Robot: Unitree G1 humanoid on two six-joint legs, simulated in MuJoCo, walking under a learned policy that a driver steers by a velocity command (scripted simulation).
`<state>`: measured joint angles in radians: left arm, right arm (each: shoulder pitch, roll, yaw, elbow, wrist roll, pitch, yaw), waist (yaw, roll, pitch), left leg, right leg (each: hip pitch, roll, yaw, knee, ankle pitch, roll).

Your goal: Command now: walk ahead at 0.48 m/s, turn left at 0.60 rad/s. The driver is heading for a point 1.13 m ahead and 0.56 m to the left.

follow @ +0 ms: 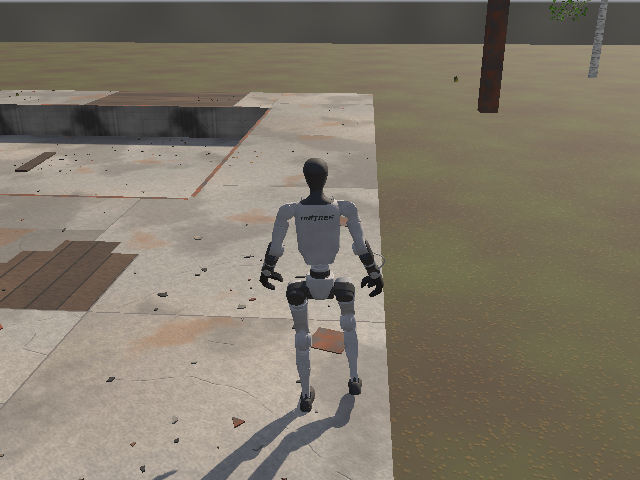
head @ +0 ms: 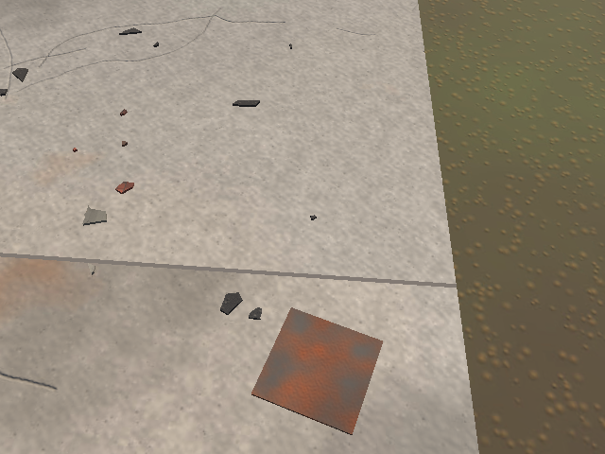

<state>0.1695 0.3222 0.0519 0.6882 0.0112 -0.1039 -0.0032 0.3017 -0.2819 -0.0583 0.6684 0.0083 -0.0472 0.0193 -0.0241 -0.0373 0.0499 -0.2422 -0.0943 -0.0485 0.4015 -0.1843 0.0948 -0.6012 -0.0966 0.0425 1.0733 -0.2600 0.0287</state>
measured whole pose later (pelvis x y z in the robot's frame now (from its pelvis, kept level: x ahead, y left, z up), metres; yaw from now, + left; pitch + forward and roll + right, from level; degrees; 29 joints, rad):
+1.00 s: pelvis +0.53 +0.14 +0.00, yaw +36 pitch +1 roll +0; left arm 0.16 0.32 0.05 0.70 0.01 -0.10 0.00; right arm 0.28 -0.29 -0.07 0.67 0.01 -0.04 0.02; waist -0.02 -0.03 0.07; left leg -0.26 -0.11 -0.04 0.42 -0.16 0.10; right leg -0.55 -0.09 0.06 1.09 -0.31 0.03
